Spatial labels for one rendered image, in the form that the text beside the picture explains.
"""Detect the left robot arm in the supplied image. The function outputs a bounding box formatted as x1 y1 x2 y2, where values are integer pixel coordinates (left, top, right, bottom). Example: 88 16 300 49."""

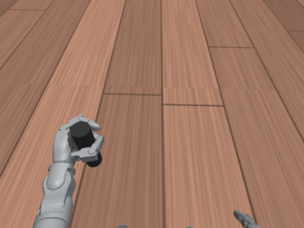
33 162 76 228

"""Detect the left robot hand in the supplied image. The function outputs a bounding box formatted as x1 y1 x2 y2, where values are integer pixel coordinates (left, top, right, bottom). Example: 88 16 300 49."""
53 114 105 166

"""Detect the right robot hand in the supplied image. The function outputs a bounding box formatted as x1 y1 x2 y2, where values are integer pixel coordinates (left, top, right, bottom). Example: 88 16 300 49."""
234 210 261 228

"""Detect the can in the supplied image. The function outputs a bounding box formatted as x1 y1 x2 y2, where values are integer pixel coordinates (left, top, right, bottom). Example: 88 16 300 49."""
70 121 102 167

